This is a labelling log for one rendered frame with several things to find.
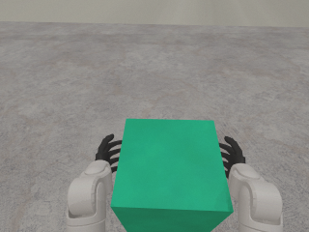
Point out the left robot forearm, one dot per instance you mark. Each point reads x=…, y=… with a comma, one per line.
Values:
x=86, y=198

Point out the robot left hand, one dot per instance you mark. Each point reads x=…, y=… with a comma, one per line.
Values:
x=104, y=153

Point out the robot right hand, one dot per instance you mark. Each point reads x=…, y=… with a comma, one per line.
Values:
x=235, y=156

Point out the carton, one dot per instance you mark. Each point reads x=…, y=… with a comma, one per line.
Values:
x=170, y=177

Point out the right robot forearm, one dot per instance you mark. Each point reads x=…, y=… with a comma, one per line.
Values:
x=260, y=204

